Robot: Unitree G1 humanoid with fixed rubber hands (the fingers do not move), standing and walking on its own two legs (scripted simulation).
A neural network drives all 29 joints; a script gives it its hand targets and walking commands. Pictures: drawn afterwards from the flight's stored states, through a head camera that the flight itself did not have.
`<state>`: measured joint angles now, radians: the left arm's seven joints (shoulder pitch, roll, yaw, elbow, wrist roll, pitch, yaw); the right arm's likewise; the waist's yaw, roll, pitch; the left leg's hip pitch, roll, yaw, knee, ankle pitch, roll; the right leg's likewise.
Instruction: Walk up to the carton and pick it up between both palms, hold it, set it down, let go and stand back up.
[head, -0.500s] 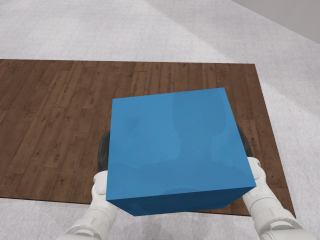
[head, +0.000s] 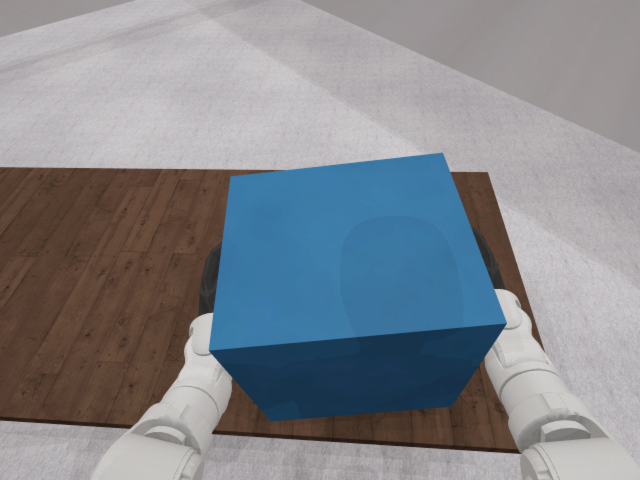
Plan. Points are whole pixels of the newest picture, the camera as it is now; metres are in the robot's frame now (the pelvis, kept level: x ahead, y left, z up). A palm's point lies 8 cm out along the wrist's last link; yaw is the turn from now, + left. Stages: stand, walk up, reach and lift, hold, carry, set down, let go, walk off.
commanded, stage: reach and lift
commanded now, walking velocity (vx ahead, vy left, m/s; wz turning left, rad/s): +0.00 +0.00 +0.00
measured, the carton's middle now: (348, 299) +0.37 -0.03 +0.02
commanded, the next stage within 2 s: none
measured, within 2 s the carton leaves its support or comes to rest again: neither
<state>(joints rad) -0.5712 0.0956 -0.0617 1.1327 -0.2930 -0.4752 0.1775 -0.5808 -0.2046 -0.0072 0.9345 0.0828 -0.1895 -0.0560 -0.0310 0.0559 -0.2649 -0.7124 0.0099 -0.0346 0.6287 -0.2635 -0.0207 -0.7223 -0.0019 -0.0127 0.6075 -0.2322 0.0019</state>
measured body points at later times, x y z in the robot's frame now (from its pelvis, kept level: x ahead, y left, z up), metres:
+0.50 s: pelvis +0.02 +0.00 +0.02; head +0.04 +0.01 +0.47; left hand +0.38 +0.17 +0.08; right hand +0.39 -0.18 +0.09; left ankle +0.01 +0.13 -0.72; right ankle +0.02 -0.12 -0.72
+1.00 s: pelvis +0.00 +0.00 +0.03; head +0.00 +0.01 +0.48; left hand +0.37 +0.18 +0.13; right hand +0.38 -0.18 +0.12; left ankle +0.01 +0.13 -0.72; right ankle +0.02 -0.12 -0.72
